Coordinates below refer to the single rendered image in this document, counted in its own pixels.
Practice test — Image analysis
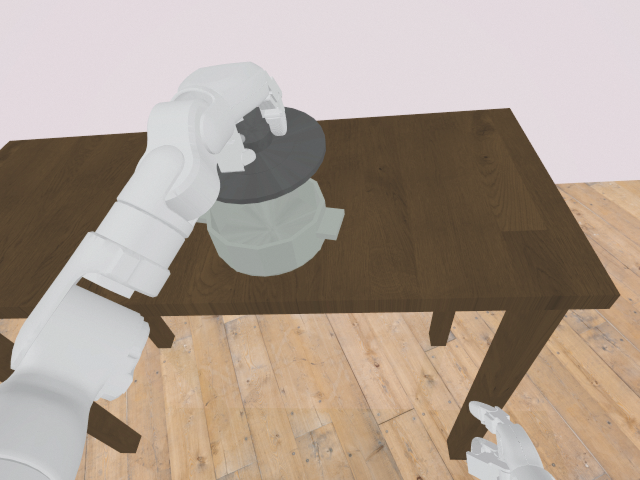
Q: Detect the lid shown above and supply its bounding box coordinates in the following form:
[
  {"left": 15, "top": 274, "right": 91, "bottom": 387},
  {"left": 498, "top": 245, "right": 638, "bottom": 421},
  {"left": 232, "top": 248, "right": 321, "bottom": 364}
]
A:
[{"left": 217, "top": 107, "right": 326, "bottom": 204}]

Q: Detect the table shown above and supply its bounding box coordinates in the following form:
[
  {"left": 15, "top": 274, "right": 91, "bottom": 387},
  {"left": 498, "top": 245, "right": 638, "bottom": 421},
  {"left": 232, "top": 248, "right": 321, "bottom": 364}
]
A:
[{"left": 0, "top": 108, "right": 620, "bottom": 460}]

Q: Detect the knob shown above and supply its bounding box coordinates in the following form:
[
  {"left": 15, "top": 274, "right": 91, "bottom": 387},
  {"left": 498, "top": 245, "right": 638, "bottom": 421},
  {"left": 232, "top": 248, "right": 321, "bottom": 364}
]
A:
[{"left": 236, "top": 118, "right": 272, "bottom": 153}]

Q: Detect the left robot hand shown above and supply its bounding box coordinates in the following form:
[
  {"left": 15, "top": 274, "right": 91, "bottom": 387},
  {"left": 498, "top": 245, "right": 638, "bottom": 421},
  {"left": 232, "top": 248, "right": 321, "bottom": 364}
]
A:
[{"left": 178, "top": 62, "right": 287, "bottom": 173}]

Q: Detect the robot left upper arm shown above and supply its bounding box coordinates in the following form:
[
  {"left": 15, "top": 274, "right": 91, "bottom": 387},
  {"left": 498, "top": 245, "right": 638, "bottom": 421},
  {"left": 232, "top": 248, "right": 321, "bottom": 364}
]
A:
[{"left": 0, "top": 284, "right": 150, "bottom": 480}]

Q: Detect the right robot hand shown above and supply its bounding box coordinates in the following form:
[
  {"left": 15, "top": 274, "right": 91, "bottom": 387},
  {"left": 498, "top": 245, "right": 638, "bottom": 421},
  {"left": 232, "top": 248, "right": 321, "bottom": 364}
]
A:
[{"left": 466, "top": 401, "right": 544, "bottom": 480}]

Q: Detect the pot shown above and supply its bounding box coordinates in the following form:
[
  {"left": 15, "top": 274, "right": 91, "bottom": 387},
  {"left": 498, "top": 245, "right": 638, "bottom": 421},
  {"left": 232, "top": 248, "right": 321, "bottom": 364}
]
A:
[{"left": 196, "top": 178, "right": 345, "bottom": 277}]

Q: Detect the left robot forearm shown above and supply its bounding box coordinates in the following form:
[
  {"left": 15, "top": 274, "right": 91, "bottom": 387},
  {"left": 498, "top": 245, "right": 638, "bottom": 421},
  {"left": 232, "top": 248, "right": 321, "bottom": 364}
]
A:
[{"left": 11, "top": 85, "right": 235, "bottom": 370}]

